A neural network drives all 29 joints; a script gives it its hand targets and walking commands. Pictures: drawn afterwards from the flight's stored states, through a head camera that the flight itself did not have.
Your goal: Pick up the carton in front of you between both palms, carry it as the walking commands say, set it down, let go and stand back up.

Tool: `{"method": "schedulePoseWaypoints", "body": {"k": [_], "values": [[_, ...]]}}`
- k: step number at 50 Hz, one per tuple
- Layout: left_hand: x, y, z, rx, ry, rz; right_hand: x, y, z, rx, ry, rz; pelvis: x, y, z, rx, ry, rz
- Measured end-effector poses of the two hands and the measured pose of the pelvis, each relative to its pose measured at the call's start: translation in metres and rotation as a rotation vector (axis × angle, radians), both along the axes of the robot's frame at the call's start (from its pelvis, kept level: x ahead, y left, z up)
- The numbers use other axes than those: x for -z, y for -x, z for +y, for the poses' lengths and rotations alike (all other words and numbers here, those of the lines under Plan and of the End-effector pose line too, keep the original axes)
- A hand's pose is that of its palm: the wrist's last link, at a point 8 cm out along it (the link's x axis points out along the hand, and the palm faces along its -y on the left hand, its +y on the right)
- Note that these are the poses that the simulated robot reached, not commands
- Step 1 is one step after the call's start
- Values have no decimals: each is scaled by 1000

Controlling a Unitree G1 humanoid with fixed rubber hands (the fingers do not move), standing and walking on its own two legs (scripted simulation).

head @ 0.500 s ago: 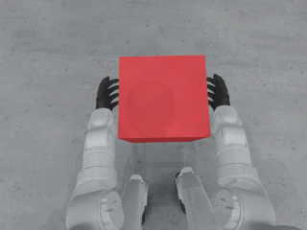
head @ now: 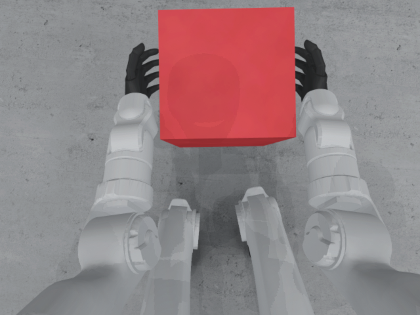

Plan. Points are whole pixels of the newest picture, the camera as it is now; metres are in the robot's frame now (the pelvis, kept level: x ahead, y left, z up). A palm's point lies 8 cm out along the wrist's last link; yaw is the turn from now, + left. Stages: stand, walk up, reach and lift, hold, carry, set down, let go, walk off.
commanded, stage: set down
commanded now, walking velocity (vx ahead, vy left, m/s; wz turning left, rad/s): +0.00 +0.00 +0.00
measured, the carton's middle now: (223, 94) +0.50 -0.05 -0.18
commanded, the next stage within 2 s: none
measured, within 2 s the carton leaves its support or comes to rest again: rests again in 1.10 s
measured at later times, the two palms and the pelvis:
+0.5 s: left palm (164, 99) +0.53 +0.08 -0.25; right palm (293, 98) +0.49 -0.22 -0.26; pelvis -0.02 +0.00 -0.10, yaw +2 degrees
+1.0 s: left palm (166, 104) +0.53 +0.08 -0.29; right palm (288, 104) +0.49 -0.22 -0.29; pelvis -0.01 +0.01 -0.13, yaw +1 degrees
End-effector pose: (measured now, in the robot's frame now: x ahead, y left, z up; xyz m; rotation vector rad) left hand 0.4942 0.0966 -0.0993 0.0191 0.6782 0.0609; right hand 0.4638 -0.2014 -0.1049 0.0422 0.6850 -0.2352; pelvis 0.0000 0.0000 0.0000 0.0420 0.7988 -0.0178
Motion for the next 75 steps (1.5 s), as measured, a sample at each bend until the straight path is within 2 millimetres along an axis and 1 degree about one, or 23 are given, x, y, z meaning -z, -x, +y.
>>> {"method": "schedulePoseWaypoints", "body": {"k": [11, 23, 26, 29, 35, 47, 56, 75], "values": [[63, -17, -9, 21, -16, 23, 65, -13, -9, 0, 8, 26, 48, 13, -2, -5, -7, 1], [143, -33, -17, 44, -22, 48, 142, -27, -17, -4, 24, 53, 95, 17, 0, -17, 0, -26], [159, -34, -17, 40, -12, 60, 155, -29, -17, -9, 33, 66, 104, 15, -1, -35, 5, -52], [170, -36, -16, 44, -9, 63, 162, -32, -17, -10, 40, 70, 110, 12, -1, -43, 14, -60], [179, -38, -15, 54, -7, 56, 165, -38, -16, 2, 35, 63, 119, 8, 2, -46, 28, -72], [189, -33, -15, 78, -23, 92, 180, -24, -17, -15, 27, 104, 124, 10, 7, -51, 33, -101], [199, -33, -9, 84, -35, 104, 194, -24, -13, -43, 19, 119, 129, 13, 6, -56, 32, -137], [201, -35, -5, 128, -6, 93, 196, -24, -16, -83, -2, 102, 136, 20, 5, -56, 37, -172]]}}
